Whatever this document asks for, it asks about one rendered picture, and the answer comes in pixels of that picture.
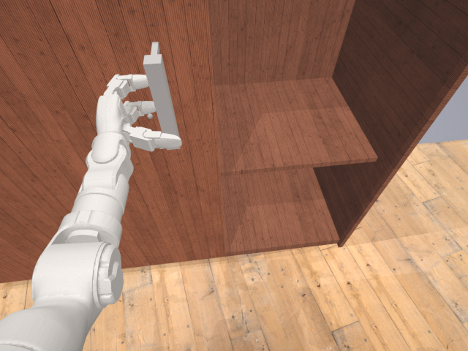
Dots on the left robot hand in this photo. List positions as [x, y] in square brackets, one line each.
[112, 114]

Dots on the robot left forearm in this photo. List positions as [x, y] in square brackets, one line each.
[100, 203]

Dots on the robot left upper arm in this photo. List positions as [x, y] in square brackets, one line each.
[73, 283]

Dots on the wardrobe door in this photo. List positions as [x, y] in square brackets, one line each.
[56, 59]

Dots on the handle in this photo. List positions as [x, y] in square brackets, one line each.
[157, 80]

